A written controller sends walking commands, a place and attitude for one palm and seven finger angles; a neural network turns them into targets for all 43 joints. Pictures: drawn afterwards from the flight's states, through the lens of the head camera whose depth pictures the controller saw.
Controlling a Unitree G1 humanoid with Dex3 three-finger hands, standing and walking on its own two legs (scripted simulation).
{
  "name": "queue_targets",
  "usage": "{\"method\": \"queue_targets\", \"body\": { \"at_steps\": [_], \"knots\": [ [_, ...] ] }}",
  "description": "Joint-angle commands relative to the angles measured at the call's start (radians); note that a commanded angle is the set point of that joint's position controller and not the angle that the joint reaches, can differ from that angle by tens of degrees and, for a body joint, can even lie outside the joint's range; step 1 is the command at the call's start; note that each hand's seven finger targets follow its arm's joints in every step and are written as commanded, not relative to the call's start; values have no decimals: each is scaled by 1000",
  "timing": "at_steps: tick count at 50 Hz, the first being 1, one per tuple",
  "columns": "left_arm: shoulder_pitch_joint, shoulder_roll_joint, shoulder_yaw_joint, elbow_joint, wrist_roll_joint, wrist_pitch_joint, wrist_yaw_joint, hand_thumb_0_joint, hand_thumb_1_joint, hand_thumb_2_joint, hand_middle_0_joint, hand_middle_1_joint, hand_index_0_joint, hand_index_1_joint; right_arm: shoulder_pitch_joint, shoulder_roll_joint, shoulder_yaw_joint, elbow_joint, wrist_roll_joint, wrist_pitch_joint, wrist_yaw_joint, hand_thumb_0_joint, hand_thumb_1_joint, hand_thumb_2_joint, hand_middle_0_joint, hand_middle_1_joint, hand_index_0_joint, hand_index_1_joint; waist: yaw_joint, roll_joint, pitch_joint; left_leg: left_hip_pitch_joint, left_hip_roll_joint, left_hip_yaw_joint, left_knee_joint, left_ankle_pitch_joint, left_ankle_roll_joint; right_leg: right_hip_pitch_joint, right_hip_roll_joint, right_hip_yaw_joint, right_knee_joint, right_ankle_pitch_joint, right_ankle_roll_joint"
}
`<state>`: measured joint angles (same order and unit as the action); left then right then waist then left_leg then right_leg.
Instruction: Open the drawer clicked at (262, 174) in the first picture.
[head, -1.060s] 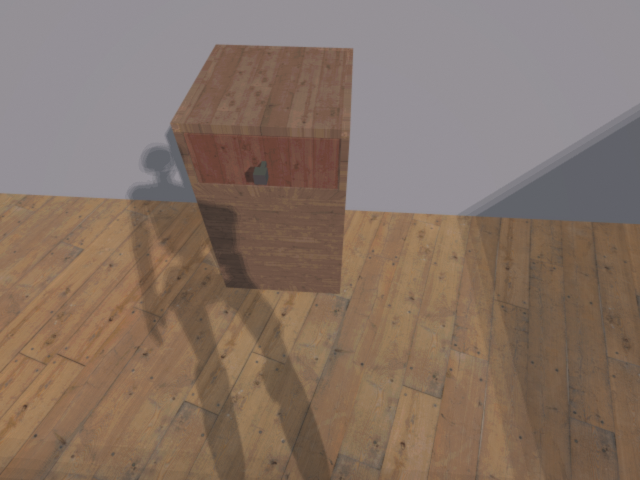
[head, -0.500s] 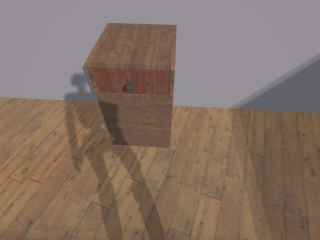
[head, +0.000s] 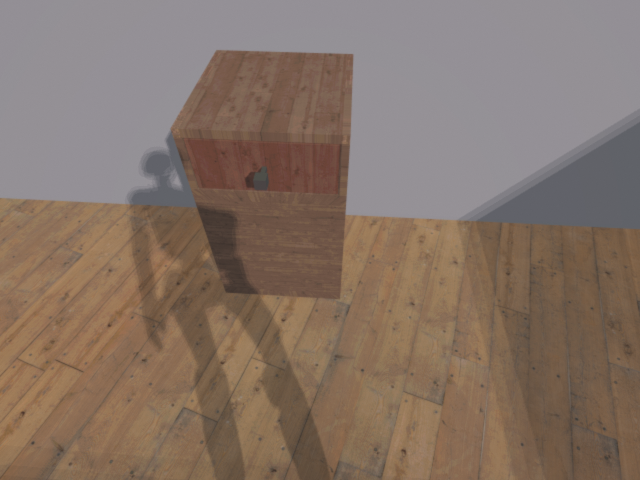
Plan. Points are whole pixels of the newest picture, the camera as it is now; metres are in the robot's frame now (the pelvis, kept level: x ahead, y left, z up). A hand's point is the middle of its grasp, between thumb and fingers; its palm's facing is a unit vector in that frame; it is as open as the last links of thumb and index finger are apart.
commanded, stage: take the last steps up to it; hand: left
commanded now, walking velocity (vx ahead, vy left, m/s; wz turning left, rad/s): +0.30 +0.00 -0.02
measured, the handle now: (262, 177) +0.82 +0.20 -0.16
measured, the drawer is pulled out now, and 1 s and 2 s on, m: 0.00 0.00 0.00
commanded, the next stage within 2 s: come to a stop and stand still in 0.82 s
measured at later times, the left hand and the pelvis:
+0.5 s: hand out of the picture +0.09 +0.15 -0.17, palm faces +0.14 -0.97 -0.20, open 7.3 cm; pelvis +0.11 -0.02 -0.01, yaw +3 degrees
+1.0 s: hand (241, 383) +0.30 +0.16 -0.17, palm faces +0.12 -0.97 -0.23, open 7.3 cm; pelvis +0.28 -0.03 -0.01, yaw +2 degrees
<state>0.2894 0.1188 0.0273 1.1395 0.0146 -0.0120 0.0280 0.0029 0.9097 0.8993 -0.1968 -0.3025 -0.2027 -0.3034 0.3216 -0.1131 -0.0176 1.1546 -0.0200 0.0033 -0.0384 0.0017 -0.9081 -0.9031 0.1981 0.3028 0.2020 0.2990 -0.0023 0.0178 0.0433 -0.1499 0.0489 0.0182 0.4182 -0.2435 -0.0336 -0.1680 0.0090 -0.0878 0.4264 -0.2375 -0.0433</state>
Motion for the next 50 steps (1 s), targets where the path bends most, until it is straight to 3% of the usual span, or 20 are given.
{"method": "queue_targets", "body": {
  "at_steps": [1, 6, 11, 15, 16, 17, 21, 28, 31, 32, 33, 34, 35, 39, 42, 43, 44, 45, 47, 50],
  "knots": [
    [88, 115, 31, -25, 3, 6, 2, 0, 900, 900, -200, -300, -200, -300, 122, -51, -18, -11, -10, 3, 5, 0, -900, -900, 200, 300, 200, 300, 1, -77, 121, -125, -11, 21, 13, -182, 60, -111, -125, 166, -159, -404, -46],
    [82, 107, 48, -57, 5, -4, -10, 0, 900, 900, -200, -300, -200, -300, 169, -41, -25, -14, -12, -20, 9, 0, -900, -900, 200, 300, 200, 300, -21, -2, 136, -111, 5, 4, 34, -172, 82, -172, -114, 154, -46, -389, -81],
    [-35, 44, 35, -136, 9, -26, -25, 0, 900, 900, -200, -300, -200, -300, 308, -112, -42, 14, -19, -45, -8, 0, -900, -900, 200, 300, 200, 300, -67, 221, 133, 114, 265, -391, -150, 62, 263, -433, -15, -8, 399, -264, -27],
    [161, 74, 58, -90, 5, -37, -36, 0, 900, 900, -200, -300, -200, -300, 157, -105, -33, -37, -4, -54, -9, 0, -900, -900, 200, 300, 200, 300, 76, -7, 32, -238, 87, -96, 143, 82, 144, 138, -44, 64, 27, -68, -40],
    [331, 171, 83, -35, 5, -43, -22, 0, 900, 900, -200, -300, -200, -300, 104, -47, -25, -80, 11, -59, -2, 0, -900, -900, 200, 300, 200, 300, 132, -286, 18, -486, -67, 66, 430, -155, 81, 323, -272, 391, -134, -86, -106],
    [381, 190, 79, -22, -3, -36, -11, 0, 900, 900, -200, -300, -200, -300, 44, -86, -39, -115, 6, -51, 6, 0, -900, -900, 200, 300, 200, 300, 132, -267, 33, -546, -47, 31, 642, -356, 77, 290, -405, 543, -211, -76, -165],
    [175, 86, 54, -78, 11, -52, 9, 0, 900, 900, -200, -300, -200, -300, -25, -23, -53, -123, -7, -27, 29, 0, -900, -900, 200, 300, 200, 300, 24, -58, 148, -530, 67, -24, 674, -142, 53, 6, -353, 369, -248, -69, -218],
    [227, 122, 55, -33, 6, -68, -5, 0, 900, 900, -200, -300, -200, -300, -155, -30, -43, -183, 4, -48, 51, 0, -900, -900, 200, 300, 200, 300, 44, -112, 43, -383, 1, 109, 252, 0, 57, 195, -242, 161, -140, 449, -153],
    [199, 115, 53, -26, 0, -65, -7, 0, 900, 900, -200, -300, -200, -300, -117, -64, -42, -166, -1, -56, 37, 0, -900, -900, 200, 300, 200, 300, -14, -128, 43, -147, -50, 145, 125, 79, 80, 109, -201, 98, -12, 640, -107],
    [180, 113, 50, -29, 1, -62, -11, 0, 900, 900, -200, -300, -200, -300, -12, -94, -48, -133, -3, -61, 28, 0, -900, -900, 200, 300, 200, 300, -63, -98, -6, 38, -43, 116, 91, 111, 101, 4, -171, 72, 120, 609, -84],
    [168, 90, 47, -56, -1, -58, -15, 0, 900, 900, -200, -300, -200, -300, 125, -177, -66, -100, -14, -66, 14, 0, -900, -900, 200, 300, 200, 300, -124, 35, -77, 257, 104, -87, 58, 135, 173, -190, -105, 35, 330, 382, -45],
    [172, 52, 36, -90, -6, -61, -24, 0, 900, 900, -200, -300, -200, -300, 245, -268, -86, -76, -25, -65, 5, 0, -900, -900, 200, 300, 200, 300, -143, 242, -164, 378, 361, -407, -43, 183, 313, -373, 9, -33, 694, -232, -8],
    [93, 66, 33, -135, 1, -65, -24, 0, 900, 900, -200, -300, -200, -300, 254, -295, -89, -75, -17, -51, 5, 0, -900, -900, 200, 300, 200, 300, -155, 140, -95, 237, 419, -507, -125, 73, 361, -433, 8, 51, 854, -383, -15],
    [93, 56, 40, -158, 8, -30, -44, 0, 900, 900, -200, -300, -200, -300, -79, -194, -53, -183, -21, -57, 7, 0, -900, -900, 200, 300, 200, 300, 7, 223, 39, -240, 278, -269, -176, -176, 217, -300, -129, 105, 612, -299, -11],
    [291, 47, 38, -81, 10, -25, -50, 0, 900, 900, -200, -300, -200, -300, -149, -195, -51, -197, -13, -36, 12, 0, -900, -900, 200, 300, 200, 300, 106, -22, -66, -407, 114, -80, 12, -295, 134, 108, -18, -47, 206, -98, 34],
    [363, 120, 56, -72, 20, -26, -38, 0, 900, 900, -200, -300, -200, -300, -185, -151, -48, -217, -2, -21, 20, 0, -900, -900, 200, 300, 200, 300, 152, -272, -1, -548, -37, 16, 298, -357, 77, 121, -131, 216, -56, -341, 2],
    [321, 218, 66, -100, 19, -30, -22, 0, 900, 900, -200, -300, -200, -300, -213, -102, -44, -257, 2, -17, 38, 0, -900, -900, 200, 300, 200, 300, 141, -465, 77, -617, -82, 51, 560, -334, 48, 7, -397, 635, -338, -586, -102],
    [223, 245, 68, -152, 15, -18, -23, 0, 900, 900, -200, -300, -200, -300, -235, -144, -55, -277, -8, -15, 51, 0, -900, -900, 200, 300, 200, 300, 101, -265, 84, -540, -42, -30, 670, -289, 52, -120, -413, 699, -375, -632, -167],
    [76, 169, 55, -172, 21, -34, -5, 0, 900, 900, -200, -300, -200, -300, -182, -120, -59, -228, -9, -22, 46, 0, -900, -900, 200, 300, 200, 300, 17, -155, 138, -530, 11, -54, 656, -153, 44, -121, -369, 502, -242, -199, -155],
    [62, 149, 50, -151, 17, -37, -1, 0, 900, 900, -200, -300, -200, -300, -91, -65, -29, -167, 6, -29, 30, 0, -900, -900, 200, 300, 200, 300, 13, -185, -10, -292, -36, 41, 233, -122, 31, 89, -239, 167, 25, 736, -106]
  ]
}}
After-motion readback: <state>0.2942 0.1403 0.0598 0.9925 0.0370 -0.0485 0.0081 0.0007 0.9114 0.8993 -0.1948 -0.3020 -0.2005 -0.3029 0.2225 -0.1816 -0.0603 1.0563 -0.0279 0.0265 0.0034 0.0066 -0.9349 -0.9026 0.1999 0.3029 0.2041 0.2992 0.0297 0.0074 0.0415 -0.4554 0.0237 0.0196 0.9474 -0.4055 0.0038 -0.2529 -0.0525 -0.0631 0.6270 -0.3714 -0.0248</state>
